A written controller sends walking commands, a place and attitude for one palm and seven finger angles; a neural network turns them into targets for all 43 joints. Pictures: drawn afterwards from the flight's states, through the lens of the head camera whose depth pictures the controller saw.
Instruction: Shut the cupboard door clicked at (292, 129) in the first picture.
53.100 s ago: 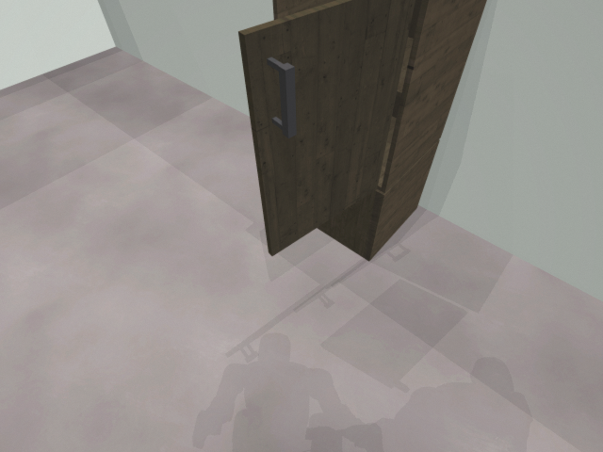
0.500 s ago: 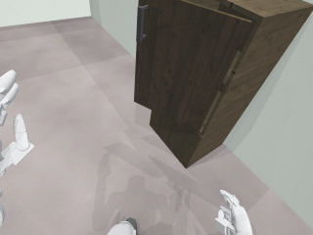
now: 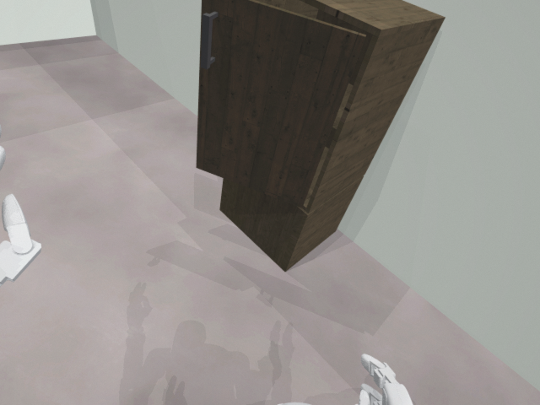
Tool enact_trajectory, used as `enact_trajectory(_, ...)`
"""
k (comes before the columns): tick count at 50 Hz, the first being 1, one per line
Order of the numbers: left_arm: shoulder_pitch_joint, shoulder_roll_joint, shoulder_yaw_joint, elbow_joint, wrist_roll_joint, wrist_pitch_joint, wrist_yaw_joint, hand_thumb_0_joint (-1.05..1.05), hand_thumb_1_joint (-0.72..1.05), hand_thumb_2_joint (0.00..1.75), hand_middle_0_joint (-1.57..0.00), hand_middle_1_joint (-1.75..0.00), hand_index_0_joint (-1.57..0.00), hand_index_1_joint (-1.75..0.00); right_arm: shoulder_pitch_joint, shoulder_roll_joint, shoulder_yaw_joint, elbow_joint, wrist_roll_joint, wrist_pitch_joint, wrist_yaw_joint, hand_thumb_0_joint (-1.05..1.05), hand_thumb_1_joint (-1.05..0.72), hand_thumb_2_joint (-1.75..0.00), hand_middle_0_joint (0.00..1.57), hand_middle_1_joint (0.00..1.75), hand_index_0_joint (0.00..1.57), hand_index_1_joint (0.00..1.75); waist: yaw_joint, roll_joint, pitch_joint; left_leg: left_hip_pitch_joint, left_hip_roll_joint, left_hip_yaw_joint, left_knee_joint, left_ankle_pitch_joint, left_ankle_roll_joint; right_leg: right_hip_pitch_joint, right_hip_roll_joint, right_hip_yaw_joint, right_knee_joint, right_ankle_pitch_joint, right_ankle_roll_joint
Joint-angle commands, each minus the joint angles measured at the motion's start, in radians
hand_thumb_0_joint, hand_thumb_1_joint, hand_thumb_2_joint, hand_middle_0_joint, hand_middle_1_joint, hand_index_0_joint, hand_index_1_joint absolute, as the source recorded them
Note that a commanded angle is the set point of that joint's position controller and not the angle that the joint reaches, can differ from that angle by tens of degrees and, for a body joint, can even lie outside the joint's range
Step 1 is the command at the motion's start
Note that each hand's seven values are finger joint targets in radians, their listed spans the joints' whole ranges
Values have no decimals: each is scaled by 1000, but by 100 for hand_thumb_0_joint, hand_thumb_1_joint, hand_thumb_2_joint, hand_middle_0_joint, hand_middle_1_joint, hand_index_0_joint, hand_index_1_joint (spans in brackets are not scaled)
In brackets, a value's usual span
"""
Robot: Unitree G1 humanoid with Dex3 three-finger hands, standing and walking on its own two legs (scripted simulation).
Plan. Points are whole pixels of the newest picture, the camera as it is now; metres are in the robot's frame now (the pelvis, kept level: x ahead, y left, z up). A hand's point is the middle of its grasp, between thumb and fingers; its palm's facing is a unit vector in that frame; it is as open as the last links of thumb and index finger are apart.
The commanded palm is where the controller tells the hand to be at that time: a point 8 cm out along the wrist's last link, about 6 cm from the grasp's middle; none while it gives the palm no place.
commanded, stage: stop stepping back and stand still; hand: left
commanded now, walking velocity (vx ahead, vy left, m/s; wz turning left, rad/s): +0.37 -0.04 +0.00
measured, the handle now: (209, 40) +0.95 +0.16 +0.13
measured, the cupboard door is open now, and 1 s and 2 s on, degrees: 26 26 26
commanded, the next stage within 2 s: let the arm hang, fingers relaxed in 1.02 s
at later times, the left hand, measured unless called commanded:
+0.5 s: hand out of the picture +0.17 +0.29 +0.17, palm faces +0.48 -0.81 -0.33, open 7.4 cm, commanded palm +0.10 +0.34 +0.18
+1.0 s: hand out of the picture +0.20 +0.31 +0.17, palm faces +0.47 -0.78 -0.40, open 7.4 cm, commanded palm +0.12 +0.35 +0.18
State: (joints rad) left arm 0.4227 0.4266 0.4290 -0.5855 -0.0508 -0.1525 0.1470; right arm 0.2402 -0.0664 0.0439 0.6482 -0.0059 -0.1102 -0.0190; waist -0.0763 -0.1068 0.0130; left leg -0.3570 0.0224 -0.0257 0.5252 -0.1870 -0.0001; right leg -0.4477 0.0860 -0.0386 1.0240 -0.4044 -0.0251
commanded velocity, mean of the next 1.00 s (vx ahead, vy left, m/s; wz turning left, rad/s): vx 0.04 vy -0.02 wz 0.00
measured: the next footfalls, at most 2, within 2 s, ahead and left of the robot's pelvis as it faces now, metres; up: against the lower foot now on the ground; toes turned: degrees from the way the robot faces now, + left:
right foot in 0.14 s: +0.02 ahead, -0.06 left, +0.00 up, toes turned +0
left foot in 0.42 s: +0.04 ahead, +0.16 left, +0.00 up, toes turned +7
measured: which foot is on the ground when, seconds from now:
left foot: down 0.00-0.10, up 0.12-0.40, down 0.42-1.00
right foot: up 0.00-0.12, down 0.14-1.00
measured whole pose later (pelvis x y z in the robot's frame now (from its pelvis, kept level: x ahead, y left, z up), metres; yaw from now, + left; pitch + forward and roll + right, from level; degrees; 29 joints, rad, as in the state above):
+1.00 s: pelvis +0.00 +0.04 +0.00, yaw +3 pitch +0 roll -1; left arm 0.50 0.40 0.40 -0.53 -0.03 -0.19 0.17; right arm 0.20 -0.19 0.00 0.62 0.02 -0.08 -0.08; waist 0.00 -0.03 0.03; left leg -0.25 0.03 0.06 0.54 -0.28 0.01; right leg -0.18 0.01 -0.06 0.49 -0.29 -0.02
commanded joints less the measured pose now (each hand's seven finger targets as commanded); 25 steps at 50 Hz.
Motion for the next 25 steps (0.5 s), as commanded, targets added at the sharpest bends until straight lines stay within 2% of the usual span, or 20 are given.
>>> enact_trajectory(1, 304, 220, 162, -291, 2, -80, 16, 0, 90, 90, -20, -30, -20, -30, -146, -217, -75, -177, -21, -7, -9, 0, -90, -90, 20, 30, 20, 30, 91, 431, -149, -201, 154, -152, -429, -507, 2, 379, 46, -117, -253, -36, -16)
enact_trajectory(3, 288, 234, 193, -178, 3, -52, 23, 0, 90, 90, -20, -30, -20, -30, -136, -209, -72, -169, -25, 22, -31, 0, -90, -90, 20, 30, 20, 30, 107, 343, -153, -334, 127, -86, -287, -458, -5, 592, 31, -104, -473, -115, -42)
enact_trajectory(4, 250, 238, 194, -130, 5, -30, 22, 0, 90, 90, -20, -30, -20, -30, -116, -197, -73, -158, -15, 33, -37, 0, -90, -90, 20, 30, 20, 30, 108, 190, -145, -365, 53, 0, -80, -404, -28, 613, -37, -43, -620, -135, -68)
enact_trajectory(5, 208, 222, 184, -83, 2, -15, 22, 0, 90, 90, -20, -30, -20, -30, -92, -192, -80, -133, 4, 45, -40, 0, -90, -90, 20, 30, 20, 30, 85, -13, -124, -317, -13, 78, 254, -308, -13, 465, -213, 147, -742, -118, -121)
enact_trajectory(6, 95, 233, 180, -91, -1, -19, 20, 0, 90, 90, -20, -30, -20, -30, -111, -222, -91, -139, 14, 59, -48, 0, -90, -90, 20, 30, 20, 30, 67, -132, -47, -439, -37, 27, 568, -267, -7, 335, -412, 428, -881, -174, -185)
enact_trajectory(8, -110, 359, 280, -85, -20, -62, 25, 0, 90, 90, -20, -30, -20, -30, -122, -249, -87, -120, -4, 23, -46, 0, -90, -90, 20, 30, 20, 30, 22, -148, 46, -436, 38, -31, 811, -149, -26, 120, -495, 461, -937, -126, -240)
enact_trajectory(9, -104, 313, 236, 24, -9, -83, 28, 0, 90, 90, -20, -30, -20, -30, -131, -227, -86, -143, 6, 8, -46, 0, -90, -90, 20, 30, 20, 30, 33, -170, -5, -390, 86, -28, 784, -208, -26, 139, -491, 417, -918, -282, -232)
enact_trajectory(10, -168, 218, 119, 9, 9, -79, 17, 0, 90, 90, -20, -30, -20, -30, -141, -252, -106, -143, 26, 8, -55, 0, -90, -90, 20, 30, 20, 30, 46, -94, 1, -389, 57, -16, 711, -119, -11, 149, -398, 390, -897, -327, -187)
enact_trajectory(11, -69, 155, 79, 142, 12, -51, 16, 0, 90, 90, -20, -30, -20, -30, -129, -271, -111, -125, 21, 10, -68, 0, -90, -90, 20, 30, 20, 30, 50, 9, 56, -355, 87, -41, 626, -94, -3, 101, -404, 418, -860, -311, -200)
enact_trajectory(12, -88, 90, 4, 114, 13, -53, 12, 0, 90, 90, -20, -30, -20, -30, -132, -257, -96, -117, 10, 20, -72, 0, -90, -90, 20, 30, 20, 30, 53, 133, 55, -299, 75, 13, 534, -104, 3, 101, -381, 338, -827, -226, -195)
enact_trajectory(13, -129, 85, -30, 73, 18, -55, 19, 0, 90, 90, -20, -30, -20, -30, -144, -250, -89, -118, 9, 18, -76, 0, -90, -90, 20, 30, 20, 30, 59, 171, 70, -239, 68, 55, 419, -130, 10, 98, -375, 268, -813, -156, -183)
enact_trajectory(15, -233, 73, -80, -30, 28, -68, 31, 0, 90, 90, -20, -30, -20, -30, -172, -235, -79, -129, 8, -8, -85, 0, -90, -90, 20, 30, 20, 30, 75, 82, 51, -112, 24, 141, 233, -154, 20, 145, -331, 155, -770, -45, -141)
enact_trajectory(18, -211, 137, -15, -123, 33, -75, 59, 0, 90, 90, -20, -30, -20, -30, -134, -249, -90, -139, -1, -38, -93, 0, -90, -90, 20, 30, 20, 30, 87, -90, -15, 75, -17, 185, 36, -87, 26, 188, -280, 109, -700, 64, -106)
enact_trajectory(19, -201, 165, 22, -191, 28, -86, 65, 0, 90, 90, -20, -30, -20, -30, -119, -256, -98, -146, 1, -42, -94, 0, -90, -90, 20, 30, 20, 30, 79, -52, -39, 142, -4, 166, -23, -70, 29, 185, -266, 86, -633, 100, -92)
enact_trajectory(20, -133, 223, 90, -217, 20, -92, 69, 0, 90, 90, -20, -30, -20, -30, -101, -271, -105, -152, 9, -41, -99, 0, -90, -90, 20, 30, 20, 30, 70, 58, -65, 219, 38, 96, -96, -23, 42, 159, -243, 58, -505, 169, -61)
enact_trajectory(21, -89, 206, 103, -277, 14, -107, 66, 0, 90, 90, -20, -30, -20, -30, -102, -278, -106, -172, 9, -35, -97, 0, -90, -90, 20, 30, 20, 30, 66, 267, -114, 311, 143, -58, -129, 133, 85, 100, -161, -1, -349, 184, -11)
enact_trajectory(22, -78, 234, 142, -322, 13, -121, 69, 0, 90, 90, -20, -30, -20, -30, -106, -279, -102, -191, 9, -31, -87, 0, -90, -90, 20, 30, 20, 30, 73, 401, -133, 367, 244, -208, -144, 340, 118, 18, -94, -40, -257, 72, 18)
enact_trajectory(23, -47, 234, 154, -290, 11, -128, 62, 0, 90, 90, -20, -30, -20, -30, -106, -262, -98, -188, 8, -33, -72, 0, -90, -90, 20, 30, 20, 30, 77, 377, -126, 376, 275, -229, -181, 440, 125, -13, -71, -21, -234, -79, 23)
enact_trajectory(24, -24, 246, 173, -288, 8, -123, 52, 0, 90, 90, -20, -30, -20, -30, -103, -240, -92, -169, 0, -36, -69, 0, -90, -90, 20, 30, 20, 30, 62, 484, -110, 335, 276, -213, -196, 402, 136, 6, -86, -16, -230, -114, 23)
enact_trajectory(25, 11, 257, 200, -280, 9, -121, 47, 0, 90, 90, -20, -30, -20, -30, -99, -239, -93, -163, -4, -46, -62, 0, -90, -90, 20, 30, 20, 30, 73, 483, -96, 283, 263, -174, -190, 375, 125, 53, -92, -16, -287, -106, 23)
